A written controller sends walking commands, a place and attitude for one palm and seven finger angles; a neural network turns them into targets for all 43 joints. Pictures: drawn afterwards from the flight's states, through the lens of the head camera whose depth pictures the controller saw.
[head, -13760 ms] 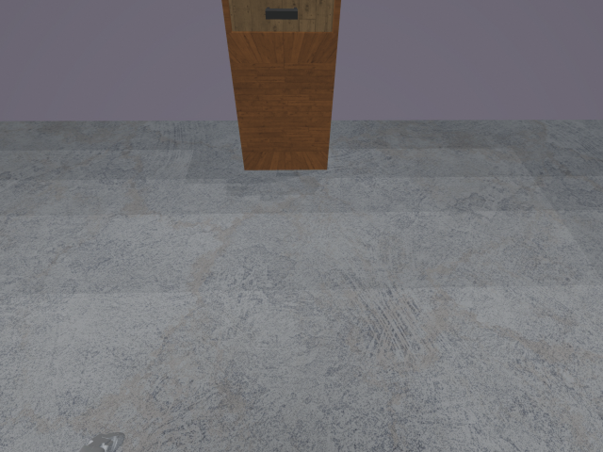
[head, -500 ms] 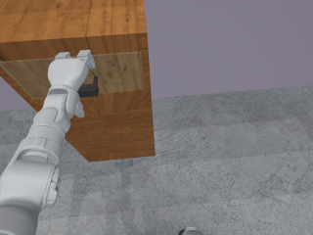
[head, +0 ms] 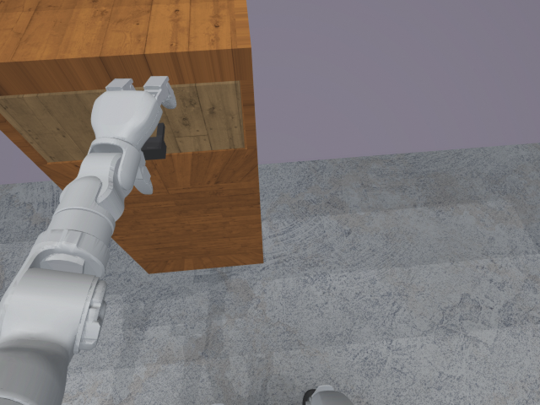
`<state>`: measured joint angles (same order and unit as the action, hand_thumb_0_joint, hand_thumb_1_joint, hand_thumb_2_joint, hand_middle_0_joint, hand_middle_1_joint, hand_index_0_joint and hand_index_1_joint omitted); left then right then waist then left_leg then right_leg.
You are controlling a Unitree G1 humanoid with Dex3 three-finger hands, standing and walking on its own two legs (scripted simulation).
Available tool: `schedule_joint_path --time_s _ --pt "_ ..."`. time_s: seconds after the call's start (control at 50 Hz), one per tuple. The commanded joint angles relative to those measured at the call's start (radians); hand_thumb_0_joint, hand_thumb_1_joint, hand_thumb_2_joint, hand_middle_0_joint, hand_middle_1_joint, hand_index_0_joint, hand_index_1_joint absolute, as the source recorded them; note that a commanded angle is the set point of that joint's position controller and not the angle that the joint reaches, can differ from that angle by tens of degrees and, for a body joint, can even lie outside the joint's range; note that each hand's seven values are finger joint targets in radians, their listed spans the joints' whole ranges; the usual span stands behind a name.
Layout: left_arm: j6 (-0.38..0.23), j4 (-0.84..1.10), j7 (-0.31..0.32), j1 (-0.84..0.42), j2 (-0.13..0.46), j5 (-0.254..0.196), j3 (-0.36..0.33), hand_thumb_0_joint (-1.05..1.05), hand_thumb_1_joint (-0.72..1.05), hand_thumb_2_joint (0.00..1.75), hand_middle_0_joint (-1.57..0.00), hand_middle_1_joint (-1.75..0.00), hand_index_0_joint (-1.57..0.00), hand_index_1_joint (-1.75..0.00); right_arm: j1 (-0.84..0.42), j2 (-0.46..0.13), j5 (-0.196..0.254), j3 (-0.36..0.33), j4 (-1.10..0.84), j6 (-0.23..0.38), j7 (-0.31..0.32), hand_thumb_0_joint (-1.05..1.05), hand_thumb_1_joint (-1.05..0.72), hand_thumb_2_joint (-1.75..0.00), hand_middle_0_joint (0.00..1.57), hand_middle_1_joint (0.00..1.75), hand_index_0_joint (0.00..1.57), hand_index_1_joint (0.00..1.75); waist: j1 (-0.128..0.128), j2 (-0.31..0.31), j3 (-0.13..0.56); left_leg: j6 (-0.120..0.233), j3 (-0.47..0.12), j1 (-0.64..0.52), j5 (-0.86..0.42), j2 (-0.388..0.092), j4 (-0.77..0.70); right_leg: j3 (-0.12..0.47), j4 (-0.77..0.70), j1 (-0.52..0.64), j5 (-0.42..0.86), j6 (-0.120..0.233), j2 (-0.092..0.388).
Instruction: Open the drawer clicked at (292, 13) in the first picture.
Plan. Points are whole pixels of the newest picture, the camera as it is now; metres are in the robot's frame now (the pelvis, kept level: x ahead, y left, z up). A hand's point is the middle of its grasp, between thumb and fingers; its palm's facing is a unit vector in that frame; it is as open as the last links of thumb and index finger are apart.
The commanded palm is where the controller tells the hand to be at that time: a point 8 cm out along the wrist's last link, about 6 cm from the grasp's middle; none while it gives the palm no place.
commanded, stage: move the hooked fingers above the handle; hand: left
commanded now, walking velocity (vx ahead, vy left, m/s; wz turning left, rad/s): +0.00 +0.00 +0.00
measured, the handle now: (131, 140) +0.55 +0.22 +0.02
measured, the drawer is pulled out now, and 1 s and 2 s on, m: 0.00 0.00 0.00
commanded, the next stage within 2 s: lower the fingers behind the handle in 1.00 s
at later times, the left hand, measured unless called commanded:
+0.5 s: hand (99, 165) +0.46 +0.24 +0.06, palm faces -0.16 +0.01 -0.99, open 13.8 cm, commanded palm +0.48 +0.22 +0.13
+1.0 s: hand (114, 141) +0.49 +0.21 +0.08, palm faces -0.10 +0.00 -0.99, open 13.6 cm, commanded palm +0.46 +0.22 +0.13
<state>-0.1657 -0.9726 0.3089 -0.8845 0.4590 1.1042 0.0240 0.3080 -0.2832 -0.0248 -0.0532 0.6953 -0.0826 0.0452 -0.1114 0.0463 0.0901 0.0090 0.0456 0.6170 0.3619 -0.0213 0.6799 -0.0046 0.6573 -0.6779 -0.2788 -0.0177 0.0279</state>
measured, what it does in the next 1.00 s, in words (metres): stands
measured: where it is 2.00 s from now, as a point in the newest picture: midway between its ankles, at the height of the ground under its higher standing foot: outside the picture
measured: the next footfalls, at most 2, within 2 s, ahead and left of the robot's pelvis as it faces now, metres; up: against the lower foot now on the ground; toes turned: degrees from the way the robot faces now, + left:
none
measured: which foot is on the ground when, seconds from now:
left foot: down 0.00-1.00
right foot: down 0.00-1.00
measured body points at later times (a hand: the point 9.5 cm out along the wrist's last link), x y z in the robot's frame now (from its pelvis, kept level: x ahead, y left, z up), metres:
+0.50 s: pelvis +0.00 -0.01 +0.01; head +0.09 -0.02 +0.45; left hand +0.47 +0.23 +0.11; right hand +0.03 -0.29 -0.12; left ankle -0.03 +0.11 -0.72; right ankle +0.01 -0.13 -0.72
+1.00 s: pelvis -0.01 +0.00 +0.01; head +0.07 -0.03 +0.45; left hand +0.49 +0.20 +0.14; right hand +0.03 -0.25 -0.14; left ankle -0.03 +0.11 -0.72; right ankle +0.01 -0.13 -0.72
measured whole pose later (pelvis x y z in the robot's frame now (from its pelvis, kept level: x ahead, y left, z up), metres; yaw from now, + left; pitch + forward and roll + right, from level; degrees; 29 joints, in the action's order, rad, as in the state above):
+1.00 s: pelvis -0.01 +0.00 +0.01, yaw -2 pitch +14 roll +0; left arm 0.02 -1.11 0.16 -0.91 0.48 1.06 0.03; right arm 0.31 -0.23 0.01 0.00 0.68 -0.12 0.05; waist -0.10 0.08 0.10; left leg 0.02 0.08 0.53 0.33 -0.02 0.61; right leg 0.03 0.60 -0.61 -0.25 -0.03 0.02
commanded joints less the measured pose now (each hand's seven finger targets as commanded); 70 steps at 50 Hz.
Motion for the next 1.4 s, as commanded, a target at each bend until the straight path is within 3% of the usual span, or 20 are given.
schedule_joint_path --time_s 0.0,0.04,0.12,0.22,0.3,0.36,0.42,0.52,0.58,0.64,0.7,0.74,0.78,0.9,0.98,1.08,1.24,1.28,1.34,1.38 --pt "0.217 0.137 0.126 -0.516 0.444 0.013 -0.157 0.00 -0.50 0.30 -0.30 -1.20 -0.30 -1.20 0.088 -0.134 0.002 -0.035 -0.051 0.007 -0.012 0.00 -0.90 -0.90 0.20 0.30 0.20 0.30 0.052 0.027 0.558 0.013 0.015 -0.154 -0.486 0.052 -0.043 -0.033 -0.005 0.390 0.423 0.041 -0.054" --pt "0.267 0.123 0.112 -0.553 0.481 0.000 -0.160 0.00 -0.50 0.30 -0.30 -1.20 -0.30 -1.20 0.073 -0.140 0.011 -0.030 -0.048 -0.007 -0.005 0.00 -0.90 -0.90 0.20 0.30 0.20 0.30 0.044 -0.010 0.591 0.019 0.024 -0.154 -0.466 0.053 -0.056 -0.021 -0.018 0.449 0.447 0.033 -0.049" --pt "0.317 0.021 0.027 -0.506 0.480 -0.051 -0.135 0.00 -0.50 0.30 -0.30 -1.20 -0.30 -1.20 0.029 -0.145 0.034 -0.012 -0.050 -0.027 0.025 0.00 -0.90 -0.90 0.20 0.30 0.20 0.30 0.043 -0.122 0.485 0.028 0.036 -0.099 -0.330 0.058 -0.113 -0.010 -0.072 0.503 0.378 0.016 -0.039" --pt "0.254 -0.025 -0.100 -0.396 0.472 -0.061 -0.112 0.00 -0.50 0.30 -0.30 -1.20 -0.30 -1.20 0.034 -0.149 0.050 -0.005 -0.075 -0.028 0.057 0.00 -0.90 -0.90 0.20 0.30 0.20 0.30 0.047 -0.168 0.379 0.036 0.042 -0.086 -0.251 0.053 -0.144 0.004 -0.115 0.493 0.307 0.011 -0.030" --pt "0.149 0.014 -0.151 -0.339 0.411 -0.039 -0.068 0.00 -0.50 0.30 -0.30 -1.20 -0.30 -1.20 0.061 -0.147 0.047 -0.014 -0.096 -0.009 0.065 0.00 -0.90 -0.90 0.20 0.30 0.20 0.30 0.038 -0.126 0.336 0.036 0.034 -0.100 -0.230 0.044 -0.136 0.004 -0.114 0.417 0.265 0.017 -0.032" --pt "0.058 0.103 -0.165 -0.385 0.273 -0.041 0.028 0.00 -0.50 0.30 -0.30 -1.20 -0.30 -1.20 0.102 -0.140 0.042 -0.036 -0.098 0.012 0.059 0.00 -0.90 -0.90 0.20 0.30 0.20 0.30 -0.002 -0.061 0.339 0.038 0.022 -0.175 -0.257 0.041 -0.112 0.000 -0.116 0.327 0.253 0.027 -0.042" --pt "-0.022 0.221 -0.160 -0.488 0.208 -0.077 0.061 0.00 -0.50 0.30 -0.30 -1.20 -0.30 -1.20 0.138 -0.134 0.032 -0.061 -0.076 0.025 0.050 0.00 -0.90 -0.90 0.20 0.30 0.20 0.30 -0.042 -0.039 0.374 0.041 0.001 -0.252 -0.299 0.042 -0.074 0.003 -0.114 0.267 0.252 0.031 -0.051" --pt "-0.080 0.355 -0.060 -0.659 0.275 -0.075 -0.001 0.00 -0.50 0.30 -0.30 -1.20 -0.30 -1.20 0.175 -0.138 0.012 -0.077 -0.027 0.041 0.036 0.00 -0.90 -0.90 0.20 0.30 0.20 0.30 -0.042 0.102 0.493 0.023 -0.039 -0.340 -0.422 0.049 -0.029 -0.012 -0.066 0.193 0.270 0.047 -0.060" --pt "-0.030 0.287 0.038 -0.631 0.337 -0.044 -0.076 0.00 -0.50 0.30 -0.30 -1.20 -0.30 -1.20 0.173 -0.136 0.001 -0.068 -0.006 0.043 0.015 0.00 -0.90 -0.90 0.20 0.30 0.20 0.30 -0.021 0.158 0.516 0.005 -0.051 -0.333 -0.511 0.049 -0.011 -0.035 -0.030 0.178 0.298 0.053 -0.066" --pt "0.096 0.140 0.096 -0.582 0.379 -0.023 -0.120 0.00 -0.50 0.30 -0.30 -1.20 -0.30 -1.20 0.149 -0.139 -0.002 -0.048 0.005 0.029 -0.008 0.00 -0.90 -0.90 0.20 0.30 0.20 0.30 0.001 0.105 0.492 0.001 -0.043 -0.246 -0.541 0.048 -0.017 -0.052 -0.008 0.219 0.336 0.052 -0.068" --pt "0.237 0.015 0.071 -0.505 0.344 -0.017 -0.085 0.00 -0.50 0.30 -0.30 -1.20 -0.30 -1.20 0.132 -0.147 0.003 -0.041 -0.003 0.011 -0.032 0.00 -0.90 -0.90 0.20 0.30 0.20 0.30 0.025 0.065 0.481 0.000 -0.021 -0.217 -0.565 0.037 -0.037 -0.055 -0.016 0.274 0.379 0.047 -0.066" --pt "0.278 0.004 0.039 -0.510 0.415 -0.010 -0.114 0.00 -0.50 0.30 -0.30 -1.20 -0.30 -1.20 0.119 -0.158 0.010 -0.033 -0.014 -0.010 -0.027 0.00 -0.90 -0.90 0.20 0.30 0.20 0.30 0.031 -0.016 0.499 0.009 -0.006 -0.173 -0.528 0.039 -0.053 -0.043 -0.023 0.352 0.419 0.039 -0.060" --pt "0.311 -0.041 0.007 -0.468 0.366 -0.007 -0.072 0.00 -0.50 0.30 -0.30 -1.20 -0.30 -1.20 0.092 -0.149 0.021 -0.028 -0.031 -0.026 -0.017 0.00 -0.90 -0.90 0.20 0.30 0.20 0.30 0.030 -0.080 0.436 0.017 0.007 -0.135 -0.432 0.044 -0.085 -0.042 -0.049 0.373 0.377 0.035 -0.059" --pt "0.235 -0.026 -0.117 -0.370 0.342 -0.045 -0.058 0.00 -0.50 0.30 -0.30 -1.20 -0.30 -1.20 0.077 -0.148 0.037 -0.023 -0.089 -0.028 0.024 0.00 -0.90 -0.90 0.20 0.30 0.20 0.30 0.033 -0.175 0.353 0.036 0.016 -0.137 -0.282 0.038 -0.134 -0.025 -0.100 0.388 0.270 0.027 -0.049" --pt "0.110 0.076 -0.142 -0.360 0.319 -0.036 -0.042 0.00 -0.50 0.30 -0.30 -1.20 -0.30 -1.20 0.088 -0.141 0.035 -0.030 -0.110 -0.002 0.040 0.00 -0.90 -0.90 0.20 0.30 0.20 0.30 0.030 -0.123 0.322 0.041 0.012 -0.149 -0.237 0.040 -0.130 -0.010 -0.113 0.346 0.216 0.032 -0.048" --pt "-0.021 0.271 -0.078 -0.490 0.298 -0.035 -0.041 0.00 -0.50 0.30 -0.30 -1.20 -0.30 -1.20 0.122 -0.125 0.019 -0.056 -0.086 0.027 0.036 0.00 -0.90 -0.90 0.20 0.30 0.20 0.30 0.008 -0.003 0.404 0.035 -0.008 -0.244 -0.308 0.044 -0.088 -0.004 -0.092 0.290 0.231 0.041 -0.055" --pt "0.072 0.125 0.063 -0.533 0.241 -0.011 -0.010 0.00 -0.50 0.30 -0.30 -1.20 -0.30 -1.20 0.152 -0.134 0.008 -0.065 -0.008 0.043 0.002 0.00 -0.90 -0.90 0.20 0.30 0.20 0.30 -0.027 0.034 0.433 0.021 -0.023 -0.222 -0.354 0.050 -0.048 -0.025 -0.059 0.208 0.239 0.046 -0.063" --pt "0.114 0.101 0.062 -0.552 0.200 -0.010 0.025 0.00 -0.50 0.30 -0.30 -1.20 -0.30 -1.20 0.155 -0.134 0.009 -0.068 -0.001 0.045 -0.008 0.00 -0.90 -0.90 0.20 0.30 0.20 0.30 -0.029 0.074 0.440 0.017 -0.023 -0.237 -0.368 0.048 -0.045 -0.027 -0.059 0.196 0.245 0.049 -0.065" --pt "0.154 0.056 0.029 -0.499 0.270 -0.016 -0.029 0.00 -0.50 0.30 -0.30 -1.20 -0.30 -1.20 0.157 -0.145 0.008 -0.065 -0.004 0.032 -0.007 0.00 -0.90 -0.90 0.20 0.30 0.20 0.30 -0.008 0.031 0.505 0.021 -0.015 -0.228 -0.434 0.046 -0.036 -0.020 -0.045 0.278 0.338 0.045 -0.064" --pt "0.160 0.049 -0.002 -0.461 0.256 -0.027 -0.021 0.00 -0.50 0.30 -0.30 -1.20 -0.30 -1.20 0.152 -0.142 0.009 -0.064 -0.015 0.026 -0.005 0.00 -0.90 -0.90 0.20 0.30 0.20 0.30 -0.004 0.014 0.507 0.024 -0.008 -0.222 -0.453 0.045 -0.036 -0.020 -0.045 0.305 0.375 0.042 -0.063"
